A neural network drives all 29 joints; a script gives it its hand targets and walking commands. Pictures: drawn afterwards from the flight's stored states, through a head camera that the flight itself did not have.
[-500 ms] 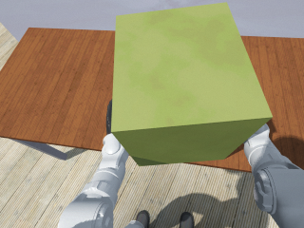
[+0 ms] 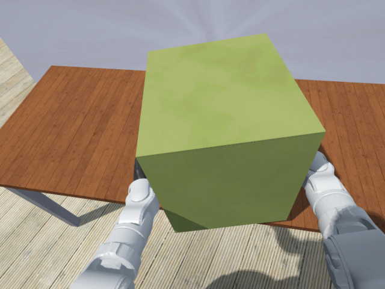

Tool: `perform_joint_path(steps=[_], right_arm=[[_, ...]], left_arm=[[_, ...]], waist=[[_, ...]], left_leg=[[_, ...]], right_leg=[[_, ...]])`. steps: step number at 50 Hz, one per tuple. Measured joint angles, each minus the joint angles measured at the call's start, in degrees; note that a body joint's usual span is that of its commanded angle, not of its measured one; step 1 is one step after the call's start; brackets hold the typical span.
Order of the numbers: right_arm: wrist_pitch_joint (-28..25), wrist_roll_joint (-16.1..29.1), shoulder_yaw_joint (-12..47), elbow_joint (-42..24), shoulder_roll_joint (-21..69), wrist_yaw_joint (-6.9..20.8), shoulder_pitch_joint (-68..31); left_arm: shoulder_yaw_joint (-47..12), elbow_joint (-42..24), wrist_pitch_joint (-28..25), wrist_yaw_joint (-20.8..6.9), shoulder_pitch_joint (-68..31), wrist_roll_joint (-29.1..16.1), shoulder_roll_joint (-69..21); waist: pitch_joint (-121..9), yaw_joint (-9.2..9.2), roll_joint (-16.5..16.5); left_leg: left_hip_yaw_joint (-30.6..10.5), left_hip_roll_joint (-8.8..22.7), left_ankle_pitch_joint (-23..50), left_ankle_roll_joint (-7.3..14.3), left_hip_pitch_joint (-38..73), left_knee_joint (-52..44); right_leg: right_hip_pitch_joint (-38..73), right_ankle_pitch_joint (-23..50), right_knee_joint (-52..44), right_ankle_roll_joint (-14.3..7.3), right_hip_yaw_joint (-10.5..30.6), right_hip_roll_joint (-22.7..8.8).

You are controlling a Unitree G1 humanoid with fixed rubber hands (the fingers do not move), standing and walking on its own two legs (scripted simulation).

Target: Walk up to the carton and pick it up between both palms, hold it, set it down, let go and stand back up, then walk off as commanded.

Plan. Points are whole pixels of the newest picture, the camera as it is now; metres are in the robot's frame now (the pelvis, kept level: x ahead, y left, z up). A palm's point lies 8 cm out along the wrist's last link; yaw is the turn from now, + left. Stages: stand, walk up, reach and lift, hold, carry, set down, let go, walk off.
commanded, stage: reach and lift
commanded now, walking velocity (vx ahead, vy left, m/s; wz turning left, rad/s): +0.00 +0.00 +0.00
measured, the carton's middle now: (218, 137) +0.45 +0.01 +0.04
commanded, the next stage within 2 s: none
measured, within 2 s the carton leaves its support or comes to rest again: neither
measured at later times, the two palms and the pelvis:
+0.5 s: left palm (121, 130) +0.37 +0.18 +0.14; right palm (327, 104) +0.42 -0.16 +0.18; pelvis -0.01 +0.00 +0.02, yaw +2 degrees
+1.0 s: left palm (103, 131) +0.37 +0.21 +0.14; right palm (303, 119) +0.41 -0.13 +0.15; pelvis +0.00 +0.03 +0.03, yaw +2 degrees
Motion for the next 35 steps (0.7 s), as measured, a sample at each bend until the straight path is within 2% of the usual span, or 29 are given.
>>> perform_joint_path(steps=[8, 16, 26, 35], right_arm=[[8.8, 1.8, -1.4, -5.2, 0.4, -1.3, -1.4], [14.6, -0.2, -7.1, -6.6, 2.0, -1.9, -5.6], [16.9, -2.8, -13.7, -3.4, 4.7, -2.3, -8.8], [16.3, -1.8, -12.9, -7.2, 6.5, -2.9, -3.3]], left_arm=[[0.3, -5.7, 10.0, 0.0, -2.3, 0.6, 2.1], [5.7, -8.4, 17.8, -2.7, -8.0, 4.4, 2.5], [12.7, -8.2, 22.9, -7.1, -11.9, 12.7, 1.4], [10.8, -14.0, 25.4, -7.2, -6.7, 13.7, 1.4]], waist=[[2.3, -0.97, -0.6], [6.1, -3.36, -1.6], [11.0, -5.67, -3.1], [13.0, -6.44, -3.3]], left_leg=[[-0.9, -0.5, 0.2, -0.2, 5.9, -0.4], [-1.8, -1.2, 1.3, -0.1, 14.7, -3.2], [-1.8, -1.8, 2.6, 0.7, 26.2, -8.3], [-1.5, -2.2, 2.1, 1.6, 29.5, -9.0]], right_leg=[[5.8, -0.7, 0.6, -0.2, -0.5, -0.3], [14.7, -0.4, -1.5, -0.2, -0.9, -0.8], [26.3, 0.8, -6.6, 0.6, -0.5, -1.4], [30.5, 1.2, -9.1, 1.5, -0.1, -1.8]])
